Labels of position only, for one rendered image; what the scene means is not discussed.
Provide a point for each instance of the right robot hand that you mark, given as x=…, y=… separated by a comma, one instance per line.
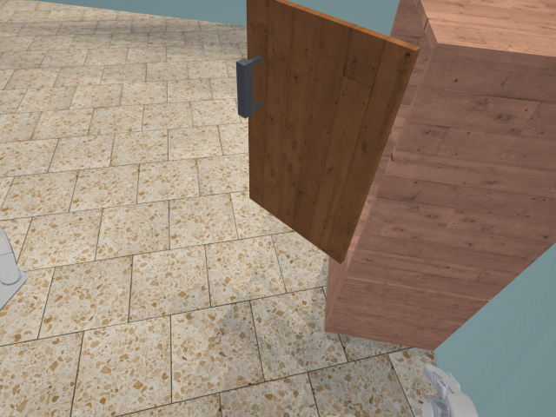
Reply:
x=456, y=403

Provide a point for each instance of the handle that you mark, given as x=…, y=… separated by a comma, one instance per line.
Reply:
x=244, y=77

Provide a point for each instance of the left robot hand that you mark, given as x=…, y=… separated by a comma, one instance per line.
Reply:
x=11, y=278

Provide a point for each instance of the cupboard door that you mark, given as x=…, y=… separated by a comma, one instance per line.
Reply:
x=330, y=91

